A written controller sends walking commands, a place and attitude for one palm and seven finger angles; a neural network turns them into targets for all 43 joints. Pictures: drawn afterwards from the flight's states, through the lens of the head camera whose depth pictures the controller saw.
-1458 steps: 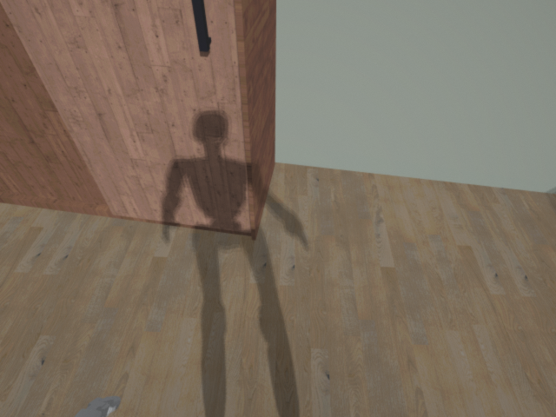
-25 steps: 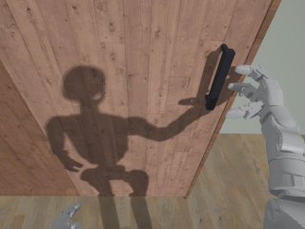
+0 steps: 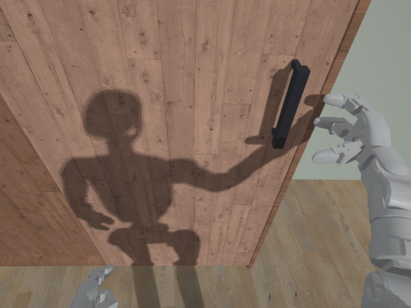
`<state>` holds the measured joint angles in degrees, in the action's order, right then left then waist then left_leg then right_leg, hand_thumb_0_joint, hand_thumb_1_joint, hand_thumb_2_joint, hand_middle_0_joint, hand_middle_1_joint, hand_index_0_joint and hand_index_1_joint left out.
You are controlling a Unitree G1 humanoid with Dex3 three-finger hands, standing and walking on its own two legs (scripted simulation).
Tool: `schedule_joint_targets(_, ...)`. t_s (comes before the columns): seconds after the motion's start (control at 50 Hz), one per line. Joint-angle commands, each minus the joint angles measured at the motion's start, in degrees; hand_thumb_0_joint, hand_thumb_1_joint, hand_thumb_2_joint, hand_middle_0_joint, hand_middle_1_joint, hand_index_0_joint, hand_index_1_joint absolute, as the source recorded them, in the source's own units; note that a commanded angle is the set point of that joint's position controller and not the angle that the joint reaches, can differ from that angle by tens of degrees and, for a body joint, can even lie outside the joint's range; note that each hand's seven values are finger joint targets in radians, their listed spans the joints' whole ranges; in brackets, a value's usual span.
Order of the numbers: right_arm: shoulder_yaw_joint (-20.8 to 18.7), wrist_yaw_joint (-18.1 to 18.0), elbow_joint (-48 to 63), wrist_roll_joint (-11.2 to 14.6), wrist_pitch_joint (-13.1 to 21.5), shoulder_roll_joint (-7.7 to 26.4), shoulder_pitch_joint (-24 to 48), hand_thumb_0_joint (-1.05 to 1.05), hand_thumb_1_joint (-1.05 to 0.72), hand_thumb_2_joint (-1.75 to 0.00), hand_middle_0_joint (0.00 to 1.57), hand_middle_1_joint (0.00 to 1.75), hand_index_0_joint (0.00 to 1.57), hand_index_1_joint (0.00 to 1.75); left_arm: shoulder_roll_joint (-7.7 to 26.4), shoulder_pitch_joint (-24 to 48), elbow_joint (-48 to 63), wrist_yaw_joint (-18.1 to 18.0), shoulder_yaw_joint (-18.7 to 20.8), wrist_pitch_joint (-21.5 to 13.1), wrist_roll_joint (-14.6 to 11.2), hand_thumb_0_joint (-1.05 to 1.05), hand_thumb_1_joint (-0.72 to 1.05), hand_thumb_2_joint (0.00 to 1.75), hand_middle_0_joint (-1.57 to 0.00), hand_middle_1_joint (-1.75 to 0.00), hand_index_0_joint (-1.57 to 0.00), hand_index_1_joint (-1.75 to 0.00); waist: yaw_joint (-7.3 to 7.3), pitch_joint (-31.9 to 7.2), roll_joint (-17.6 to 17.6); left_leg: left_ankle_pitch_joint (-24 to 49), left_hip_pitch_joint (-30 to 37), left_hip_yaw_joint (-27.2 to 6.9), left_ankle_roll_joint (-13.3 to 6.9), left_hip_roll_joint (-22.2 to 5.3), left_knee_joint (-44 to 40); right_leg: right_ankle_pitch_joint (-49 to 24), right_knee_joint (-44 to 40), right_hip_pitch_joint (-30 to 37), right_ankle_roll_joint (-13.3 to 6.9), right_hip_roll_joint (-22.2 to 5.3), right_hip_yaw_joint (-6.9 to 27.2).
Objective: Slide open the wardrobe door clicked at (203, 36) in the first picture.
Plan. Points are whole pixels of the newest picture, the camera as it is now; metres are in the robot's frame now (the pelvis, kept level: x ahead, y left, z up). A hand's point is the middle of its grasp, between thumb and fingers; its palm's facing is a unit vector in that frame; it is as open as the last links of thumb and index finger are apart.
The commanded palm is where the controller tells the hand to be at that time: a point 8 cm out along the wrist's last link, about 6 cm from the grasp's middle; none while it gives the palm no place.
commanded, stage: move the hooked fingers beside the handle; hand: right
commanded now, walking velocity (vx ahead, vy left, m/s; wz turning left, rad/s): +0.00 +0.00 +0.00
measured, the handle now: (285, 106) +0.47 -0.12 +0.19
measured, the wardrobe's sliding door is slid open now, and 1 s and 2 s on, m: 0.00 0.00 0.00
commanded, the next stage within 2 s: feel for the door with the fingertips in 1.44 s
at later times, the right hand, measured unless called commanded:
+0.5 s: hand (326, 125) +0.41 -0.19 +0.20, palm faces -0.02 +1.00 -0.02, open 14.0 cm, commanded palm +0.38 -0.24 +0.20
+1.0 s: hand (329, 127) +0.40 -0.19 +0.20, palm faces -0.01 +1.00 -0.02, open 14.0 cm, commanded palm +0.38 -0.23 +0.19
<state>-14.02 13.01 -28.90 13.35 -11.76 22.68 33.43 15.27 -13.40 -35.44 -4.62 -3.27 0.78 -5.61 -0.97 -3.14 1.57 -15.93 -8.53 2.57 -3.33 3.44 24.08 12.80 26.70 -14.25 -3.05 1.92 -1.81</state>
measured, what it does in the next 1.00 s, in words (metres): stands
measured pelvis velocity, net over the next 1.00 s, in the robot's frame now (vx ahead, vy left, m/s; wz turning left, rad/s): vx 0.00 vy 0.01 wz -0.01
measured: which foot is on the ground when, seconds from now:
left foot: down 0.00-1.00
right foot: down 0.00-1.00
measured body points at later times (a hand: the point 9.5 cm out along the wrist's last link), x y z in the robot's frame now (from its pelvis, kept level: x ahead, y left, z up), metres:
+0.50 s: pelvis +0.00 -0.01 +0.00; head +0.00 +0.00 +0.45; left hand +0.13 +0.25 -0.10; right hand +0.40 -0.24 +0.20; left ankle -0.03 +0.08 -0.74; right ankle +0.01 -0.09 -0.74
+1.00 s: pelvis +0.00 +0.01 +0.00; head -0.01 +0.02 +0.45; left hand +0.15 +0.25 -0.09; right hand +0.40 -0.24 +0.20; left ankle -0.03 +0.08 -0.74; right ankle +0.01 -0.08 -0.74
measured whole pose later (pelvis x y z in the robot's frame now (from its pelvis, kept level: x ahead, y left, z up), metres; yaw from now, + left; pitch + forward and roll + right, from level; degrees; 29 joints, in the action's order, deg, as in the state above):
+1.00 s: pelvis +0.00 +0.01 +0.00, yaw -1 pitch +1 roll +0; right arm -13.3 13.2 -30.2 13.3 -12.9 23.4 35.3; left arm 15.7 -13.0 -35.5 -4.8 -3.1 1.3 -5.7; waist -1.0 -3.2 2.0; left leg -16.0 -8.3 3.1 -3.8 3.7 23.7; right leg 12.9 26.6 -14.4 -2.6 1.8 -1.2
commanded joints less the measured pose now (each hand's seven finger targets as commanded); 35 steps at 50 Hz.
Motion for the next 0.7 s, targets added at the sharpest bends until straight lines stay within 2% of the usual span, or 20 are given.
schedule_joint_targets(0.0,-0.44,0.59,15.82,1.07,5.31,9.87,31.64,0.00,0.50,-0.30,0.30,1.20,0.30,1.20,7.46,5.47,8.09,-1.01,2.83,-3.00,0.02,0.00,0.90,0.90,-0.20,-0.30,-0.20,-0.30,-1.78,-14.32,2.46,16.26,-5.87,-2.74,1.47,-2.47,-3.18,-13.99,-0.94,14.78,-0.44,-2.02,4.81)
schedule_joint_targets(0.02,0.65,0.71,17.57,1.57,6.04,8.42,31.59,0.00,0.50,-0.30,0.30,1.20,0.30,1.20,7.35,5.19,8.30,-0.93,3.07,-3.47,0.09,0.00,0.90,0.90,-0.20,-0.30,-0.20,-0.30,-1.97,-15.48,2.21,16.52,-6.10,-2.56,1.48,-2.29,-3.15,-15.33,-0.42,16.30,-0.52,-2.21,4.98)
schedule_joint_targets(0.06,-0.49,0.71,16.46,1.55,5.98,9.84,31.53,0.00,0.50,-0.30,0.30,1.20,0.30,1.20,7.62,5.15,7.70,-0.99,2.97,-3.63,0.17,0.00,0.90,0.90,-0.20,-0.30,-0.20,-0.30,-1.75,-15.83,3.18,15.46,-6.79,-2.54,1.34,-2.23,-3.25,-14.76,-0.59,16.72,-0.22,-2.20,5.49)
schedule_joint_targets(0.1,-0.64,0.68,13.94,1.56,5.43,9.51,31.03,0.00,0.50,-0.30,0.30,1.20,0.30,1.20,7.72,4.70,7.10,-0.99,2.86,-3.63,0.27,0.00,0.90,0.90,-0.20,-0.30,-0.20,-0.30,-1.61,-14.99,1.52,14.96,-7.10,-2.15,1.22,-2.15,-3.11,-14.49,-0.86,16.06,-0.04,-2.23,5.87)
schedule_joint_targets(0.12,-1.71,0.50,12.01,1.77,5.06,10.38,28.84,0.00,0.50,-0.30,0.30,1.20,0.30,1.20,7.80,4.19,6.99,-0.98,3.04,-3.53,0.32,0.00,0.90,0.90,-0.20,-0.30,-0.20,-0.30,-1.29,-14.54,-0.77,15.32,-6.15,-2.11,1.35,-2.13,-3.30,-14.47,-0.75,14.71,-0.27,-2.16,5.48)
schedule_joint_targets(0.16,-2.62,0.12,9.67,1.22,3.79,11.22,28.21,0.00,0.50,-0.30,0.30,1.20,0.30,1.20,7.94,4.29,6.84,-0.90,2.96,-3.10,0.26,0.00,0.90,0.90,-0.20,-0.30,-0.20,-0.30,-0.84,-13.89,-1.63,15.69,-5.58,-2.20,1.42,-2.43,-3.12,-13.78,-1.18,13.14,-0.20,-2.05,5.24)
schedule_joint_targets(0.2,-0.61,-0.21,8.65,0.95,3.11,8.65,28.63,0.00,0.50,-0.30,0.30,1.20,0.30,1.20,7.75,4.45,7.09,-0.74,2.89,-2.91,0.24,0.00,0.90,0.90,-0.20,-0.30,-0.20,-0.30,-0.98,-12.73,-1.23,14.82,-6.15,-2.05,1.45,-2.48,-3.06,-12.81,-1.39,12.24,-0.12,-2.04,5.20)
schedule_joint_targets(0.22,-3.28,-0.77,8.10,0.91,3.41,11.39,26.37,0.00,0.50,-0.30,0.30,1.20,0.30,1.20,7.92,3.77,7.19,-0.67,3.21,-2.79,0.35,0.00,0.90,0.90,-0.20,-0.30,-0.20,-0.30,-0.22,-13.62,-3.15,15.02,-5.15,-2.09,1.52,-2.42,-3.21,-13.22,-1.31,12.02,-0.25,-2.21,5.08)
schedule_joint_targets(0.24,-2.31,-0.82,8.37,0.67,3.42,10.71,26.94,0.00,0.50,-0.30,0.30,1.20,0.30,1.20,7.96,4.26,7.52,-0.63,2.94,-2.67,0.35,0.00,0.90,0.90,-0.20,-0.30,-0.20,-0.30,-0.30,-13.20,-2.18,15.67,-4.53,-2.28,1.45,-2.59,-2.97,-13.35,-1.52,11.25,-0.33,-2.03,4.94)
schedule_joint_targets(0.26,-4.32,-1.18,9.36,0.33,3.95,13.21,28.33,0.00,0.50,-0.30,0.30,1.20,0.30,1.20,7.95,4.02,7.57,-0.63,3.04,-2.51,0.40,0.00,0.90,0.90,-0.20,-0.30,-0.20,-0.30,-0.04,-14.42,-1.62,15.66,-4.26,-2.40,1.33,-2.54,-2.93,-13.53,-1.46,11.84,-0.22,-2.06,5.00)
schedule_joint_targets(0.28,-3.11,-1.21,10.19,0.23,4.42,11.78,28.74,0.00,0.50,-0.30,0.30,1.20,0.30,1.20,7.75,4.25,7.91,-0.66,2.92,-2.47,0.47,0.00,0.90,0.90,-0.20,-0.30,-0.20,-0.30,-0.22,-14.66,-0.59,16.29,-4.17,-2.51,1.34,-2.57,-2.81,-14.38,-1.41,12.38,-0.25,-2.09,4.85)
schedule_joint_targets(0.38,-3.47,-1.39,15.74,0.20,7.42,12.56,31.38,0.00,0.50,-0.30,0.30,1.20,0.30,1.20,7.65,4.12,8.12,-0.73,3.05,-2.95,0.67,0.00,0.90,0.90,-0.20,-0.30,-0.20,-0.30,-0.54,-17.83,1.82,18.09,-3.64,-2.45,1.20,-2.23,-2.52,-18.04,-1.05,16.25,-0.05,-2.48,5.22)
schedule_joint_targets(0.42,-2.48,-0.89,14.98,0.49,7.47,11.47,30.17,0.00,0.50,-0.30,0.30,1.20,0.30,1.20,7.74,3.88,7.79,-0.79,3.22,-3.03,0.62,0.00,0.90,0.90,-0.20,-0.30,-0.20,-0.30,-0.89,-17.10,0.90,18.14,-4.13,-2.37,1.36,-2.12,-2.88,-18.52,-0.90,16.63,-0.19,-2.76,4.98)
schedule_joint_targets(0.44,-4.30,-0.85,14.75,0.56,7.04,13.34,28.58,0.00,0.50,-0.30,0.30,1.20,0.30,1.20,7.93,3.93,7.76,-0.73,3.19,-3.05,0.59,0.00,0.90,0.90,-0.20,-0.30,-0.20,-0.30,-0.25,-16.95,1.10,18.28,-3.38,-2.35,1.18,-2.13,-2.72,-18.36,-1.13,15.91,-0.08,-2.67,5.33)
schedule_joint_targets(0.46,-1.95,-0.40,14.79,0.61,6.38,10.47,28.09,0.00,0.50,-0.30,0.30,1.20,0.30,1.20,7.77,4.35,7.98,-0.71,3.08,-3.05,0.44,0.00,0.90,0.90,-0.20,-0.30,-0.20,-0.30,-0.52,-16.56,1.44,18.50,-3.73,-2.37,1.28,-2.21,-2.69,-18.18,-1.16,15.98,-0.14,-2.53,5.00)
schedule_joint_targets(0.5,-2.29,-0.07,11.11,0.71,4.40,10.46,25.84,0.00,0.50,-0.30,0.30,1.20,0.30,1.20,7.87,4.07,7.39,-0.79,3.13,-2.82,0.28,0.00,0.90,0.90,-0.20,-0.30,-0.20,-0.30,-0.53,-13.70,0.60,17.37,-4.85,-2.14,1.32,-2.14,-3.04,-16.43,-1.32,14.18,-0.06,-2.56,4.97)
schedule_joint_targets(0.54,-0.82,0.10,9.75,0.97,2.93,8.60,25.03,0.00,0.50,-0.30,0.30,1.20,0.30,1.20,7.99,3.96,7.41,-0.71,3.28,-2.60,0.06,0.00,0.90,0.90,-0.20,-0.30,-0.20,-0.30,-0.75,-11.97,-0.22,16.37,-5.65,-1.87,1.38,-2.22,-3.26,-15.19,-1.45,13.08,-0.09,-2.50,5.06)
schedule_joint_targets(0.6,-0.54,-0.24,12.09,0.92,2.36,7.79,25.10,0.00,0.50,-0.30,0.30,1.20,0.30,1.20,7.83,4.28,8.02,-0.46,3.36,-2.55,0.15,0.00,0.90,0.90,-0.20,-0.30,-0.20,-0.30,-0.45,-12.62,-0.56,16.04,-6.04,-1.80,1.27,-2.18,-3.03,-15.56,-1.38,13.70,0.02,-2.47,5.45)
schedule_joint_targets(0.66,-3.66,-1.23,17.14,1.03,4.13,11.31,25.82,0.00,0.50,-0.30,0.30,1.20,0.30,1.20,7.66,4.65,8.52,-0.41,3.40,-2.68,0.52,0.00,0.90,0.90,-0.20,-0.30,-0.20,-0.30,0.23,-17.10,-1.46,19.34,-2.95,-2.37,1.36,-2.24,-2.58,-18.25,-0.91,15.16,-0.31,-2.26,5.04)
schedule_joint_targets(0.68,-3.00,-1.33,18.21,1.06,4.76,10.89,27.72,0.00,0.50,-0.30,0.30,1.20,0.30,1.20,7.64,4.83,8.34,-0.54,3.24,-2.64,0.58,0.00,0.90,0.90,-0.20,-0.30,-0.20,-0.30,-0.25,-16.88,-2.21,20.06,-2.53,-2.40,1.47,-2.28,-2.53,-18.29,-1.03,14.99,-0.42,-2.19,4.77)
